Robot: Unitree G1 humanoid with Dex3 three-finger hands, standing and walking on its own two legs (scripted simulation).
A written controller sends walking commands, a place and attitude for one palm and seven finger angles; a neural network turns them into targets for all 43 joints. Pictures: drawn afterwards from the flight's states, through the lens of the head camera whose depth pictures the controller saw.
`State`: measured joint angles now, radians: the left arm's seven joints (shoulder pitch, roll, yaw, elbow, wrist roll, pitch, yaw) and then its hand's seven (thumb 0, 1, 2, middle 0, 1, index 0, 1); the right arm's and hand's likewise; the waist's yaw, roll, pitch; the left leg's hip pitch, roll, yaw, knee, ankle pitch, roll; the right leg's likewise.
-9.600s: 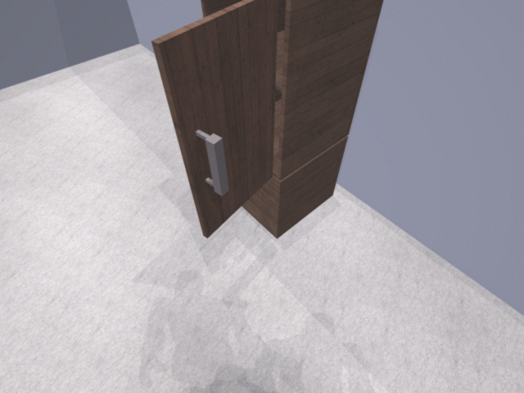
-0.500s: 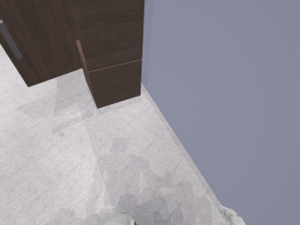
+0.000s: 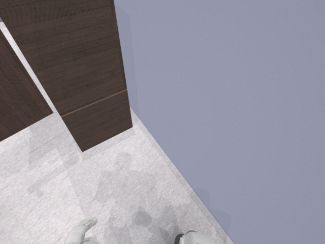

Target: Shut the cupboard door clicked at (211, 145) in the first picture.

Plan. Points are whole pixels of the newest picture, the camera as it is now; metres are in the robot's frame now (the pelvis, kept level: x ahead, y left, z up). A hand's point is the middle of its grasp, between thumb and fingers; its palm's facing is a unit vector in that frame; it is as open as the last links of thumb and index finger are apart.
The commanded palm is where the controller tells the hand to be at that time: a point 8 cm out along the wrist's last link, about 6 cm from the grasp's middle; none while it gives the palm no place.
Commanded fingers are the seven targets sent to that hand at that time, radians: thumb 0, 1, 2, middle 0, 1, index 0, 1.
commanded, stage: turn to face it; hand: left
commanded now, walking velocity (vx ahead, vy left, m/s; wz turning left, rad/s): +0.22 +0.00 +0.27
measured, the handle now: out of the picture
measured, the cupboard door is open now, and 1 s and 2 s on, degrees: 100 100 100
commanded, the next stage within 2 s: take the last steps up to it in 1.24 s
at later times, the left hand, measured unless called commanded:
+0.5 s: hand out of the picture +0.15 +0.23 -0.20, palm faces +0.25 -0.95 -0.19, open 7.3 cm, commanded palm none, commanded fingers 0.00 0.90 0.90 -0.20 -0.30 -0.20 -0.30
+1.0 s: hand (77, 219) +0.21 +0.24 -0.15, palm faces +0.44 -0.86 -0.27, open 7.4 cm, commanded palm none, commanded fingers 0.00 0.90 0.90 -0.20 -0.30 -0.20 -0.30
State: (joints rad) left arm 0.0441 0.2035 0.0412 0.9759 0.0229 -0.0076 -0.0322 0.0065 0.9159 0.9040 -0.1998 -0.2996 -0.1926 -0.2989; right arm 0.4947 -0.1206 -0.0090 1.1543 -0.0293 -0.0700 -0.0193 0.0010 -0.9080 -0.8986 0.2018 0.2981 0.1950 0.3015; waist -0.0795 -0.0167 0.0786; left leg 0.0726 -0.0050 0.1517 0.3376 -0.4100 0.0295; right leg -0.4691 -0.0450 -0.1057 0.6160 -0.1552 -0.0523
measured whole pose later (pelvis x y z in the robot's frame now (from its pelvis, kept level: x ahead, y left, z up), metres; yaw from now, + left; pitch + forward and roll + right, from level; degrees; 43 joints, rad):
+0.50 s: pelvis +0.15 +0.03 -0.01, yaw +12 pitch +0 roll -2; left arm 0.22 0.24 0.06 1.00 0.01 0.03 0.01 0.00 0.92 0.90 -0.20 -0.30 -0.20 -0.30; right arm 0.07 -0.25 -0.05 0.92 -0.03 0.00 0.02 0.00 -0.91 -0.90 0.20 0.30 0.19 0.30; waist 0.01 -0.05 0.07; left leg -0.45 0.02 0.11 0.69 -0.23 0.09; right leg -0.32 -0.10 -0.14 0.97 -0.56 0.05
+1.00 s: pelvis +0.20 +0.00 +0.00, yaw +27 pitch +2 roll -1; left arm 0.12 0.23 0.05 0.87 0.01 0.04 0.02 0.01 0.91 0.90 -0.20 -0.30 -0.20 -0.30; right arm 0.23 -0.20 -0.06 0.95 -0.02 0.06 0.01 0.00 -0.90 -0.90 0.21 0.30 0.20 0.30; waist -0.04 0.02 0.08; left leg -0.39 -0.09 -0.15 0.52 -0.16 0.03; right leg -0.32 0.00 0.02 0.63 -0.37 0.05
